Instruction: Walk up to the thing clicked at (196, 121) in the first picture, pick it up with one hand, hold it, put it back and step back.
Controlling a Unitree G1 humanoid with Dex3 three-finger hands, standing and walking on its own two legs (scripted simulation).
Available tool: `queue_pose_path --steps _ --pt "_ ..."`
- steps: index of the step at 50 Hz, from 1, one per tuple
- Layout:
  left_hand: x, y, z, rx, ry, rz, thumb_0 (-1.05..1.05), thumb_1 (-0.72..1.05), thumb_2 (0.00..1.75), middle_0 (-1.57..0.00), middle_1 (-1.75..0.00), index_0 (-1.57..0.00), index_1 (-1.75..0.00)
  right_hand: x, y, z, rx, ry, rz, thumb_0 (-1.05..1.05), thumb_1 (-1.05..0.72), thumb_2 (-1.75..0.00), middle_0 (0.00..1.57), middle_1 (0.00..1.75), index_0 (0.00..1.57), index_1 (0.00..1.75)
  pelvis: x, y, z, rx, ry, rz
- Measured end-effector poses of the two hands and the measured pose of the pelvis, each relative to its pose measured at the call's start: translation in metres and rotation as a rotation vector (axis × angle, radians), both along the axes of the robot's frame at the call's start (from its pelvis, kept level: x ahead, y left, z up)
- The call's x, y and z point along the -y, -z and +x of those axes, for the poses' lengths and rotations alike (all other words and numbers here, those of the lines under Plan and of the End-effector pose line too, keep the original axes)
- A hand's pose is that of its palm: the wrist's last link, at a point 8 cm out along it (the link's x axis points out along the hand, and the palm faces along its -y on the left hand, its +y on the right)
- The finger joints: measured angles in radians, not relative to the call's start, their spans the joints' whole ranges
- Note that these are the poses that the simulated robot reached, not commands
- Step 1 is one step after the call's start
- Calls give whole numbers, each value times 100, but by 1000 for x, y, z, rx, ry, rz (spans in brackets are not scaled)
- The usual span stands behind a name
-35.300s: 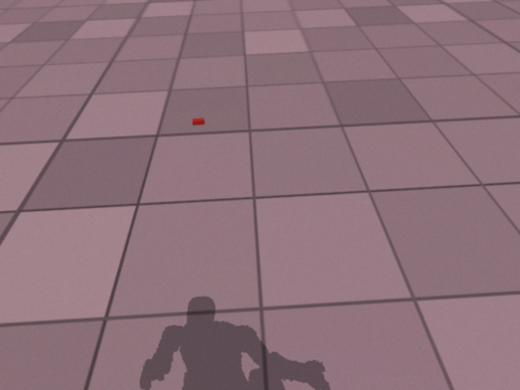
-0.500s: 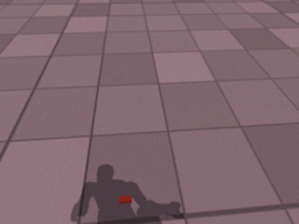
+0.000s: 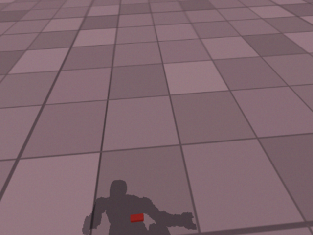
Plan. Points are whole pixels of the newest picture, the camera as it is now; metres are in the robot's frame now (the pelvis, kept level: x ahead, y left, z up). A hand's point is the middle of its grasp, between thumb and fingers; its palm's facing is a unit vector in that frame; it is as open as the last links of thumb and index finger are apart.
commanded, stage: walk up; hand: left
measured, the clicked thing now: (137, 217) +0.42 +0.17 -0.77
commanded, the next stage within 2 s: stand in 0.62 s
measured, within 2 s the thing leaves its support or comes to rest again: neither
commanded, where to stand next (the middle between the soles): +0.07 -0.06 m, yaw +0 degrees
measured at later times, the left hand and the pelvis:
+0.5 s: hand out of the picture +0.07 +0.25 -0.16, palm faces -0.01 -0.95 -0.32, open 7.4 cm; pelvis +0.00 +0.00 +0.00, yaw +0 degrees
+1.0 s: hand out of the picture +0.09 +0.25 -0.16, palm faces -0.02 -0.94 -0.34, open 7.4 cm; pelvis +0.02 +0.00 +0.00, yaw +0 degrees
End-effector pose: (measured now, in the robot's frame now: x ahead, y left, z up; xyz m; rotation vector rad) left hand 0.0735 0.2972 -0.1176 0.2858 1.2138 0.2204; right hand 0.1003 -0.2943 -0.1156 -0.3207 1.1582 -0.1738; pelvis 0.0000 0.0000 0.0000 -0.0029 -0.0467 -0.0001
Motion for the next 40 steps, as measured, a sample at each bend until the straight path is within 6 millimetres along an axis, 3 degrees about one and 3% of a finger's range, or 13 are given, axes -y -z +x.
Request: queue_pose_path --steps 9,16,40 --pt "3 5 -6 -35 10 -15 1 91 90 -20 -30 -20 -30 4 3 -36 -81 43 -11 1 -90 -90 20 30 20 30 -1 -1 -1 -4 4 -1" --pt "3 6 -8 -47 11 -18 1 91 90 -20 -30 -20 -30 2 5 -49 -108 55 -10 1 -90 -90 20 30 20 30 -3 -1 -2 -10 5 0" --pt "0 4 0 -31 18 0 1 91 90 -20 -30 -20 -30 -2 4 -19 -63 27 -2 1 -90 -90 20 30 20 30 -3 -1 10 -18 -2 3"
